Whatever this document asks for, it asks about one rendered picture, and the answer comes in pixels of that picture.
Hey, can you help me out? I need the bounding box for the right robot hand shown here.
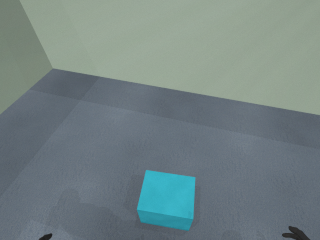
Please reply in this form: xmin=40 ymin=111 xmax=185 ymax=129
xmin=282 ymin=226 xmax=310 ymax=240

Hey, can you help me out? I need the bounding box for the carton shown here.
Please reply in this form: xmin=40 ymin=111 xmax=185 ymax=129
xmin=137 ymin=170 xmax=196 ymax=231

